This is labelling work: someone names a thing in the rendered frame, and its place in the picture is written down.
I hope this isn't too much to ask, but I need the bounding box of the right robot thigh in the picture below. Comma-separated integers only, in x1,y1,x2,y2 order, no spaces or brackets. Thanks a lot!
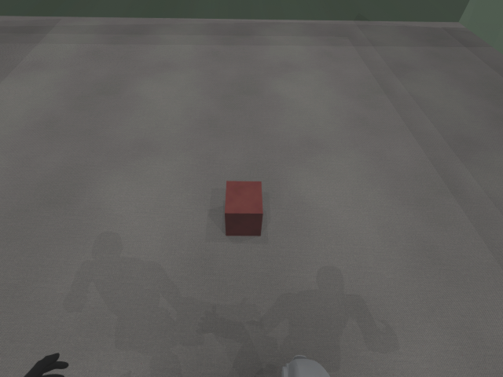
281,359,330,377

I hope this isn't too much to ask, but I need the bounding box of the left robot hand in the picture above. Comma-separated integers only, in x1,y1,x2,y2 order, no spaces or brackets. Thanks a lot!
24,353,68,377

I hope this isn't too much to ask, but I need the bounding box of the carton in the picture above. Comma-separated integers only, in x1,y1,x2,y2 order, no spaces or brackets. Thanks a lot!
225,181,263,236

